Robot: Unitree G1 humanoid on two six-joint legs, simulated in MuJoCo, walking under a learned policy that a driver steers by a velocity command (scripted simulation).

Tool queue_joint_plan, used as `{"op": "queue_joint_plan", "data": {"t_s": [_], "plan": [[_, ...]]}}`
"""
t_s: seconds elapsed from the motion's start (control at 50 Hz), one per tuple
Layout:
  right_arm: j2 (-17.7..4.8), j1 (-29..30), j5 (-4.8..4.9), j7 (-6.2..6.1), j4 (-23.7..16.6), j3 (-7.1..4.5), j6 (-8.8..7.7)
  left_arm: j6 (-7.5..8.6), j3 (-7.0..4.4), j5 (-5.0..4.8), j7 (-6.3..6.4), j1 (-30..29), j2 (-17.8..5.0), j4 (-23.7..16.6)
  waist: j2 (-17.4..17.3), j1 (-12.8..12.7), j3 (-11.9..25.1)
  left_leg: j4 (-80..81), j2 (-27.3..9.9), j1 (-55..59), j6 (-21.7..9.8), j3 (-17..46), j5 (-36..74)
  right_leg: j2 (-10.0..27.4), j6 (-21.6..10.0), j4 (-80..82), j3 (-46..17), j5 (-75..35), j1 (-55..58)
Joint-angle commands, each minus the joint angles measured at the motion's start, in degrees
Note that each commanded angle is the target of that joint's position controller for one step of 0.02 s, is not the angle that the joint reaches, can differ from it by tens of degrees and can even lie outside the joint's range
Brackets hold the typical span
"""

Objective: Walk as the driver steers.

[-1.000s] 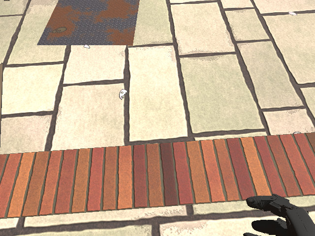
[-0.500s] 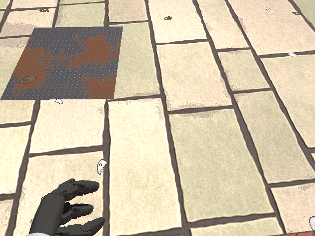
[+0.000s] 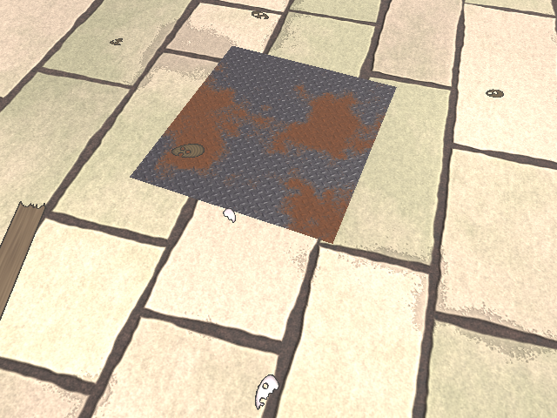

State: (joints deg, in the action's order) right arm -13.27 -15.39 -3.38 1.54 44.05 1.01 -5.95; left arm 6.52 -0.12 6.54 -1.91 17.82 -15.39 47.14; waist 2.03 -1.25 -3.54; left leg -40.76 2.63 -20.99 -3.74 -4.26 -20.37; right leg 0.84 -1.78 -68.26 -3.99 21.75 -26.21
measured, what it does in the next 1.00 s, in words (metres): goes down, turning right: right foot 0.14 m lower, then left foot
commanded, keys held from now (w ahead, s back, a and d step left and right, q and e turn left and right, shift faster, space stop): e+shift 0.42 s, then shift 0.24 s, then q+shift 0.34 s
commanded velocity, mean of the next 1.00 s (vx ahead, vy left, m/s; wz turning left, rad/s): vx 0.08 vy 0.00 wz -0.32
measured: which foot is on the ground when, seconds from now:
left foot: down 0.00-0.20, up 0.22-0.72, down 0.74-1.00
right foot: up 0.00-0.20, down 0.22-0.76, up 0.78-1.00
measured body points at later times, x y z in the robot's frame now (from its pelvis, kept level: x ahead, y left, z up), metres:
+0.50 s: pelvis +0.26 -0.04 -0.13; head +0.29 -0.08 +0.32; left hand +0.46 +0.19 -0.22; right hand +0.39 -0.34 -0.21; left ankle +0.45 +0.12 -0.78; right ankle +0.29 -0.09 -0.86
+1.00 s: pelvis +0.37 +0.00 -0.12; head +0.41 -0.01 +0.33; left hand +0.61 +0.20 -0.22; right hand +0.40 -0.31 -0.21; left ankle +0.46 +0.08 -0.86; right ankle +0.30 -0.12 -0.82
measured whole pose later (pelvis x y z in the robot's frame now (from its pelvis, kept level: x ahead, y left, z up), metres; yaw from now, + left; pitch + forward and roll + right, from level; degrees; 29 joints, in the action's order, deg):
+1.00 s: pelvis +0.37 +0.00 -0.12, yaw -19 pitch +3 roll -2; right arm -15.8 -11.1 1.4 -1.2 37.7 -5.2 2.1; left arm -1.4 -5.2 -0.6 1.4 7.8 -16.2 38.6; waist -0.6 1.5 -2.6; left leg -27.1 5.2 -21.1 0.0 14.9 -7.9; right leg -6.4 3.6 -45.9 -7.8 26.9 -22.3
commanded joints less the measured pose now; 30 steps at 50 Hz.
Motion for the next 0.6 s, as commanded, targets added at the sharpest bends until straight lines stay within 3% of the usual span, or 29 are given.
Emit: {"op": "queue_joint_plan", "data": {"t_s": [0.02,0.04,0.06,0.08,0.1,0.14,0.16,0.18,0.2,0.22,0.24,0.26,0.28,0.3,0.32,0.34,0.36,0.38,0.4,0.44,0.5,0.54,0.6], "plan": [[-2.99,6.11,-0.31,-3.06,-8.00,-0.07,-0.53,0.28,-0.66,2.09,1.93,3.19,-3.82,-3.88,-6.85,-1.78,4.58,16.66,-15.51,2.38,-5.59,15.17,13.67,4.39,3.06,9.81,1.57,-18.14,-7.97],[-1.14,5.09,-1.33,-4.70,-9.47,0.69,-2.31,0.03,0.17,2.64,0.84,0.46,-1.98,-4.23,-3.62,-0.05,4.03,13.41,-13.58,-0.38,-3.29,10.66,7.22,6.57,3.67,18.99,0.08,-35.92,-8.35],[-4.70,5.55,-2.68,-5.07,-10.06,-0.20,-3.75,0.18,0.27,1.31,-0.04,0.14,-0.56,-3.29,-0.84,0.66,4.32,7.64,-7.56,-11.29,-0.97,1.04,-1.92,5.11,2.78,28.75,2.93,-53.98,3.47],[-9.16,5.94,6.96,-6.14,-4.97,-2.99,-2.82,-1.09,-2.66,-11.91,-0.25,-3.09,-3.83,-5.91,-2.74,-1.94,1.44,9.91,-5.97,-20.15,-0.93,-1.40,-1.40,-4.39,4.78,28.30,6.45,-54.95,14.16],[-9.56,5.61,8.31,-6.73,-4.75,-2.79,-2.41,-2.67,-2.57,-12.59,-0.58,-0.71,-3.50,-6.76,-6.35,-3.85,2.89,6.67,-7.31,-22.93,-0.25,-2.68,-3.04,-3.11,5.25,26.64,4.47,-55.89,18.80],[-5.88,6.77,7.73,-6.85,-4.28,-2.54,-1.35,-5.55,-2.80,-9.80,-0.68,1.69,-2.77,-7.43,-6.46,-4.92,1.16,-1.40,-6.82,-20.38,0.97,-6.38,-7.12,-3.12,6.23,30.63,6.14,-55.46,18.78],[-4.12,7.36,8.02,-6.68,-4.38,-2.72,-0.54,-6.42,-3.07,-8.83,-0.89,1.41,-2.77,-7.20,-4.40,-4.65,0.24,-7.09,-7.45,-16.41,1.48,-6.88,-7.92,-2.38,6.76,34.14,6.94,-53.70,16.88],[-3.24,8.11,7.88,-6.66,-4.28,-3.04,0.16,-6.64,-3.30,-7.95,-1.53,5.67,-2.44,-5.52,-1.95,-6.23,0.95,-17.03,-7.68,-12.27,2.14,-7.05,-6.96,0.34,5.16,39.59,4.77,-54.03,17.42],[-4.08,11.14,7.14,-6.37,-4.62,-3.71,0.94,-6.03,-3.95,-7.60,-1.94,17.04,-2.34,-2.03,2.32,-12.17,3.22,-35.48,-4.47,-10.40,2.85,-8.49,-8.10,3.22,-0.12,49.03,1.24,-57.97,22.86],[-3.47,11.66,4.63,-5.15,-4.39,-4.08,1.28,-4.90,-4.73,-6.85,-1.64,26.97,-4.42,1.03,10.91,-16.70,4.22,-54.67,2.20,-14.71,3.03,-8.91,-20.39,1.89,-3.40,52.86,2.46,-58.09,31.78],[0.15,3.67,1.58,-3.95,-7.76,-3.50,1.30,-3.33,-4.60,-4.41,-0.87,21.18,-8.76,-0.97,18.68,-6.17,3.30,-62.03,2.66,-28.68,2.32,1.04,-21.93,3.11,-1.63,38.77,-3.56,-71.57,36.49],[-0.99,-7.30,1.71,-2.67,-10.09,-2.55,0.22,-2.60,-6.27,-3.28,0.83,9.09,-14.26,-7.45,27.59,1.93,13.60,-62.02,2.22,-37.87,1.57,12.75,-15.55,12.10,-10.04,37.19,-27.52,-79.37,46.50],[-6.88,-7.16,1.88,-2.10,-8.60,-3.08,-0.05,-3.13,-7.10,-4.25,1.27,2.37,-15.17,-11.76,13.72,1.87,21.00,-64.23,-0.08,-40.26,1.67,15.75,-11.08,17.35,-13.52,39.08,-33.48,-74.33,48.89],[-10.16,-3.15,2.10,-2.43,-9.98,-3.43,0.37,-3.63,-7.61,-4.50,1.47,-3.84,-16.67,-14.09,4.05,3.31,27.13,-64.08,-1.41,-40.43,2.34,17.66,-6.81,20.30,-16.71,42.61,-41.19,-56.88,47.46],[-10.26,-0.18,3.34,-3.82,-9.66,-3.98,2.32,-4.74,-7.23,-5.15,2.37,-9.39,-15.58,-14.90,-4.99,5.77,24.16,-51.68,-2.20,-36.66,6.17,18.15,0.13,19.55,-17.95,48.46,-44.63,-42.31,34.27],[-11.32,3.09,3.57,-4.80,-9.13,-4.85,4.32,-5.65,-6.24,-6.71,3.02,-9.18,-11.32,-14.45,-8.69,5.36,18.50,-44.73,-3.19,-33.00,8.94,18.90,0.14,17.14,-16.02,46.99,-41.19,-42.44,26.61],[-10.18,5.39,2.99,-5.15,-9.52,-4.86,5.84,-6.56,-5.77,-7.60,3.58,-6.55,-9.94,-13.77,-8.42,4.06,18.20,-39.41,-2.92,-29.62,10.68,18.99,-0.25,13.41,-13.80,46.21,-37.80,-38.83,23.16],[-8.54,6.90,2.75,-5.49,-9.94,-4.90,6.85,-7.27,-5.75,-8.27,4.03,-4.98,-10.19,-13.19,-6.25,3.66,16.12,-34.49,-2.24,-26.79,11.41,18.09,0.67,9.16,-12.36,45.97,-33.41,-32.92,18.89],[-7.50,9.24,2.25,-5.57,-10.51,-4.86,6.91,-7.86,-6.05,-8.59,4.85,-4.48,-10.75,-13.10,-5.35,2.67,13.62,-28.84,-1.60,-25.71,11.75,16.98,3.34,5.70,-11.36,45.54,-29.35,-29.60,15.41],[-5.31,13.16,2.27,-4.94,-11.45,-4.85,6.43,-8.81,-6.47,-9.09,6.63,-2.86,-11.53,-12.54,-2.24,1.45,13.02,-20.17,-0.28,-21.64,11.64,15.65,8.98,1.84,-7.32,44.33,-25.00,-28.81,13.16],[-4.17,15.15,2.67,-4.19,-11.06,-5.12,5.37,-10.04,-6.48,-8.40,7.85,-1.90,-10.15,-12.65,2.67,-0.61,13.40,-13.06,-0.19,-19.40,10.93,14.62,14.23,0.68,-2.81,43.80,-23.09,-27.75,16.03],[-4.81,16.40,2.63,-4.04,-11.06,-5.45,4.82,-10.24,-6.27,-7.91,7.52,-1.62,-8.90,-12.96,4.66,-1.54,11.80,-10.80,-0.99,-19.47,10.17,14.87,14.02,1.27,-3.10,43.88,-24.43,-24.90,17.79],[-5.32,18.58,2.64,-3.60,-11.54,-5.50,4.14,-10.14,-5.73,-7.06,6.81,-2.84,-7.52,-13.74,5.12,-2.24,8.63,-8.13,-2.32,-18.85,8.98,15.09,11.44,3.01,-6.16,43.45,-27.36,-23.65,18.21]]}}
Velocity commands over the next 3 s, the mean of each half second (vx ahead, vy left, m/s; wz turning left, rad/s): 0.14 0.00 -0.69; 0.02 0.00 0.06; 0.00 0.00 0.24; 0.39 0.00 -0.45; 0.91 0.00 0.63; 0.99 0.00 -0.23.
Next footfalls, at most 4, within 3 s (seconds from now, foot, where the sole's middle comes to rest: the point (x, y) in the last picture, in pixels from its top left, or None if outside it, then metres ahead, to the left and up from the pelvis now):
0.22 right None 0.33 -0.09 -0.89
0.74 left None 0.50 0.06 -0.89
1.10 right None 0.39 -0.13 -0.89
1.46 left None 0.44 0.12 -0.89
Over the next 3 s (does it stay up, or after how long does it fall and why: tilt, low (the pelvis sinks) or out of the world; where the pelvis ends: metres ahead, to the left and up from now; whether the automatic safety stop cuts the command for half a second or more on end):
stays up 1.31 -0.37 -0.12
